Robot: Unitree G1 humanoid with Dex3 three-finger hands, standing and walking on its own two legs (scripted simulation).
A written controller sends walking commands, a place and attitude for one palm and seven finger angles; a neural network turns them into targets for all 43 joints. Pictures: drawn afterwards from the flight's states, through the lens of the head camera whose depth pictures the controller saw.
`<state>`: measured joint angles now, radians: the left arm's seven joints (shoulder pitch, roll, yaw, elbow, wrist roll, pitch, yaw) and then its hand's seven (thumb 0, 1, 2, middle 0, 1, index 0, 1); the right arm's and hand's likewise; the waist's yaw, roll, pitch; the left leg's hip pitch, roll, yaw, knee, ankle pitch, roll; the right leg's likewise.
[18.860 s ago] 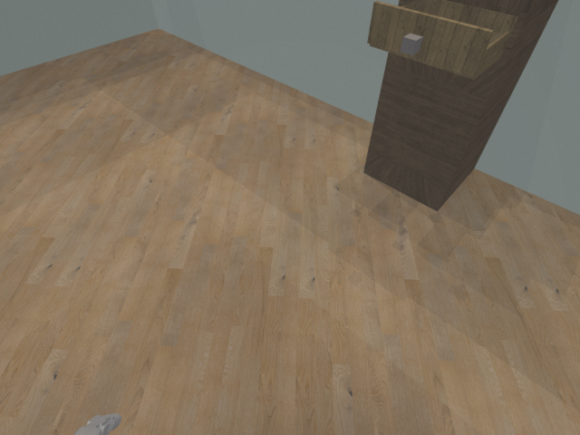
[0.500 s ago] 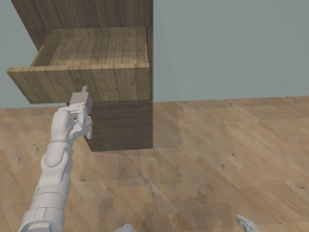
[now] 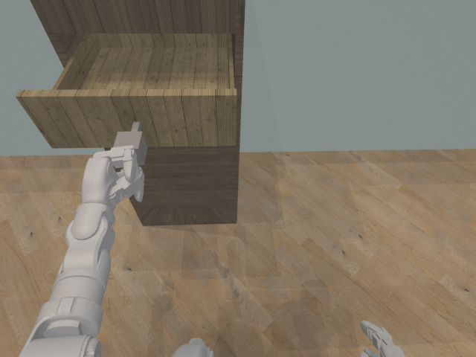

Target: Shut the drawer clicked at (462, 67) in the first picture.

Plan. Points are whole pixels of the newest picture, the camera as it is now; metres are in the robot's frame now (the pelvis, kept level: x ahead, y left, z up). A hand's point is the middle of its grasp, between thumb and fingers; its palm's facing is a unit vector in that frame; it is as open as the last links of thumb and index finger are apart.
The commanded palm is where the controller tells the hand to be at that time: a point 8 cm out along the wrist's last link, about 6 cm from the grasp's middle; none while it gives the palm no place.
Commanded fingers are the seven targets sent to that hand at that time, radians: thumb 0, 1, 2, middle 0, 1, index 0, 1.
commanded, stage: push the drawer shut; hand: left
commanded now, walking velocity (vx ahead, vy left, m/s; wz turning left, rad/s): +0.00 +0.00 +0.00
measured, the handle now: (133, 139) +0.47 +0.22 +0.09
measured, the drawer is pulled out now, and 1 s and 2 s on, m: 0.22 0.11 0.03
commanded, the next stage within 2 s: none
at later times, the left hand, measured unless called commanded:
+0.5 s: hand (143, 157) +0.43 +0.19 +0.08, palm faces +0.08 -1.00 -0.02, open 3.3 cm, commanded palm +0.43 +0.23 +0.09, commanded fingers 0.00 0.90 0.90 -1.40 -1.60 -1.40 -1.60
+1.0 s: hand (149, 132) +0.49 +0.19 +0.09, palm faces +0.09 -1.00 -0.01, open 3.4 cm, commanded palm +0.49 +0.23 +0.09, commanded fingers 0.00 0.90 0.90 -1.40 -1.60 -1.40 -1.60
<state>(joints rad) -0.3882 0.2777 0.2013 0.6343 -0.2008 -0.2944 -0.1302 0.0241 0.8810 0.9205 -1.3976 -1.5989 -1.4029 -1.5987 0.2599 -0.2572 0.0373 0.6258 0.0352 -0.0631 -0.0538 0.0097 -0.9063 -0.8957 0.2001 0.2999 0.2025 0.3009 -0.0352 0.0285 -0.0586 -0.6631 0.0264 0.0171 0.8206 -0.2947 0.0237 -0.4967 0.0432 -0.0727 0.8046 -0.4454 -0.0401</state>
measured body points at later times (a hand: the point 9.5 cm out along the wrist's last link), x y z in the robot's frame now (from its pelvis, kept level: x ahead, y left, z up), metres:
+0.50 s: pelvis -0.01 -0.01 -0.01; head +0.05 +0.00 +0.44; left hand +0.42 +0.24 +0.09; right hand +0.06 -0.27 -0.13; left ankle +0.07 +0.10 -0.70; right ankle -0.02 -0.10 -0.70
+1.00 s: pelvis -0.01 +0.00 -0.02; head +0.09 +0.01 +0.42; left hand +0.48 +0.24 +0.09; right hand +0.00 -0.27 -0.13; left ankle +0.07 +0.10 -0.70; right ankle -0.02 -0.10 -0.70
